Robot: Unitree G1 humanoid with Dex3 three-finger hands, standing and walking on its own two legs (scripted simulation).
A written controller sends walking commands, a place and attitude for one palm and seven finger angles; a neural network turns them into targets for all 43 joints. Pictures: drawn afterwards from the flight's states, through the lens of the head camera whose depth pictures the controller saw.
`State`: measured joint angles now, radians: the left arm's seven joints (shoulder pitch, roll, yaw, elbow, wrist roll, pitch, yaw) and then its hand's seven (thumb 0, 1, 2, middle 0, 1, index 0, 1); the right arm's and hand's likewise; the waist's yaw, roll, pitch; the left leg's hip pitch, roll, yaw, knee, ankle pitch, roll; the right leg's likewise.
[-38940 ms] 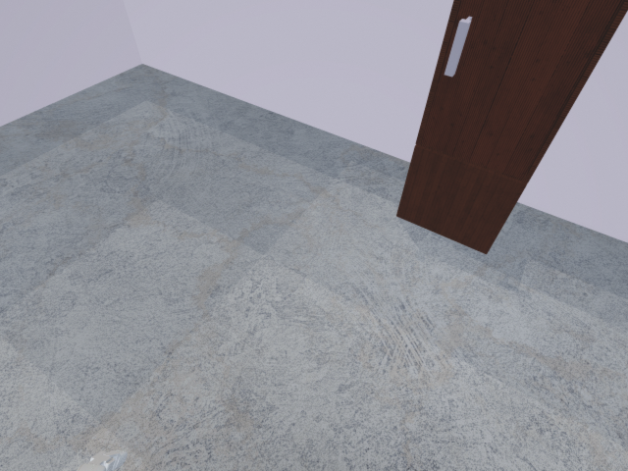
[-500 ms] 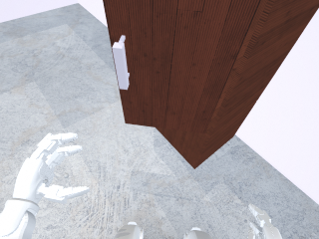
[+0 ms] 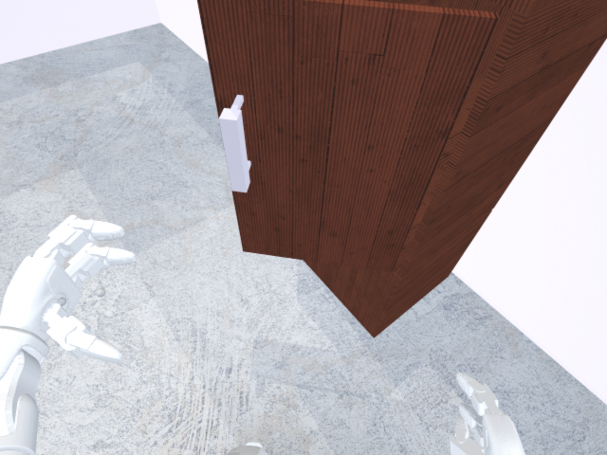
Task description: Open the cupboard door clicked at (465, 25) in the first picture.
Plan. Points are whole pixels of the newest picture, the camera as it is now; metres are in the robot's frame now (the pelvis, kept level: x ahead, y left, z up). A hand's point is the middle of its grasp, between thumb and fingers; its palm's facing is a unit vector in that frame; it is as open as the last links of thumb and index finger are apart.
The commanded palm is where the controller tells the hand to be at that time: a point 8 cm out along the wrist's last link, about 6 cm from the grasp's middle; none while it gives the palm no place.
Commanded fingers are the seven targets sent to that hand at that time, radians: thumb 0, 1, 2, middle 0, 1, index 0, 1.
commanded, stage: raise the hand with hooked fingers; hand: left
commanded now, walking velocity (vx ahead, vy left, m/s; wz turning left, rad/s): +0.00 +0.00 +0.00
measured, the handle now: (239, 144) +0.57 +0.16 +0.07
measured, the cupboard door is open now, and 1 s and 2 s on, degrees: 44 44 44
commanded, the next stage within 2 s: move the hooked fingers beside the handle in 0.60 s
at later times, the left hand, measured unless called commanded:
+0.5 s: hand (110, 279) +0.29 +0.26 +0.09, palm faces -0.05 -1.00 -0.05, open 14.0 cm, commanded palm +0.26 +0.31 +0.09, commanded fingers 0.00 -0.50 0.30 -0.30 -1.20 -0.30 -1.20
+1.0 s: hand (137, 249) +0.33 +0.24 +0.09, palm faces -0.09 -1.00 -0.03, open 14.0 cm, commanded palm +0.31 +0.29 +0.09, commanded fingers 0.00 -0.50 0.30 -0.30 -1.20 -0.30 -1.20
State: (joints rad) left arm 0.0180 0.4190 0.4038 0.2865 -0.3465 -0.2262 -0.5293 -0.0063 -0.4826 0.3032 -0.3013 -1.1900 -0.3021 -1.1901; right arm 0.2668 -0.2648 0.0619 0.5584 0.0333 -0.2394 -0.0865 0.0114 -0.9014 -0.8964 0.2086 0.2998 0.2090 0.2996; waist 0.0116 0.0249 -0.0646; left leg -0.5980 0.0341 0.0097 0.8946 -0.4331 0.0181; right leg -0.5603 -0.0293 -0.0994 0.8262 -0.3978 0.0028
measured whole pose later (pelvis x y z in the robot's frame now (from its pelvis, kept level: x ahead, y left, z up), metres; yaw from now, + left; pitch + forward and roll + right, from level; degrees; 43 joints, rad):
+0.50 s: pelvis +0.00 -0.01 +0.01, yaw -1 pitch +7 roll -2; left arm -0.05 0.43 0.45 0.41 -0.35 -0.25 -0.57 -0.01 -0.50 0.30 -0.30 -1.20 -0.30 -1.20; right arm 0.30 -0.29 0.04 0.56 0.04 -0.21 -0.08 0.01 -0.90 -0.90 0.21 0.30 0.21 0.30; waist -0.01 0.02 -0.06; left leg -0.56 0.05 0.02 0.84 -0.40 0.00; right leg -0.54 -0.02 -0.09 0.79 -0.37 -0.01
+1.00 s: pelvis -0.01 -0.01 +0.00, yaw +0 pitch +9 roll -1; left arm -0.27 0.44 0.40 0.58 -0.30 -0.24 -0.55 -0.01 -0.50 0.30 -0.30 -1.20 -0.30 -1.20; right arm 0.28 -0.28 0.06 0.58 0.04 -0.20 -0.10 0.01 -0.90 -0.90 0.21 0.30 0.21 0.30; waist -0.02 0.01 -0.05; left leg -0.60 0.03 0.02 0.85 -0.40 0.01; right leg -0.58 -0.03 -0.09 0.80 -0.37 -0.01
